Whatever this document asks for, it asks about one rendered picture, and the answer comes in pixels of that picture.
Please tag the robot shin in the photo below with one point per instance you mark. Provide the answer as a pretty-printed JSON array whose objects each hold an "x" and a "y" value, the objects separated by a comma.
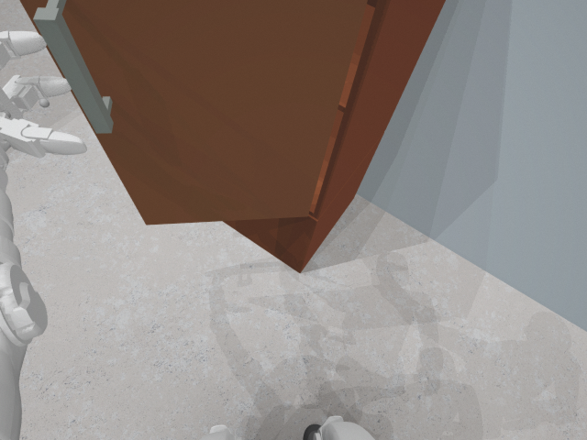
[
  {"x": 219, "y": 428},
  {"x": 331, "y": 419}
]

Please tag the robot left shin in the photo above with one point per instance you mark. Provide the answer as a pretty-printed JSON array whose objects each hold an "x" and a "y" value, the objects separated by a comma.
[{"x": 219, "y": 428}]

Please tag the robot right shin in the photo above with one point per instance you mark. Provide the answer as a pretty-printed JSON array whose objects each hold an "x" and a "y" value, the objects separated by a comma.
[{"x": 331, "y": 419}]

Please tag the left robot hand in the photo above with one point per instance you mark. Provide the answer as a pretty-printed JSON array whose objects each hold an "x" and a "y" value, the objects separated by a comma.
[{"x": 19, "y": 95}]

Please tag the handle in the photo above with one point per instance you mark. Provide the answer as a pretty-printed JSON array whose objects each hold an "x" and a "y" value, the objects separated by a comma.
[{"x": 58, "y": 37}]

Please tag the robot left forearm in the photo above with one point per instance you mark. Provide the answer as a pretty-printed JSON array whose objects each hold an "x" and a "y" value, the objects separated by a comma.
[{"x": 8, "y": 250}]

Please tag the cupboard door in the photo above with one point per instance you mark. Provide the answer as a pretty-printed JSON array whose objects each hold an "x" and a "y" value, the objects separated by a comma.
[{"x": 222, "y": 109}]

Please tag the robot left upper arm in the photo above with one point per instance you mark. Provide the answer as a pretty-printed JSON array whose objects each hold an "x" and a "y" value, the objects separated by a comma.
[{"x": 23, "y": 316}]

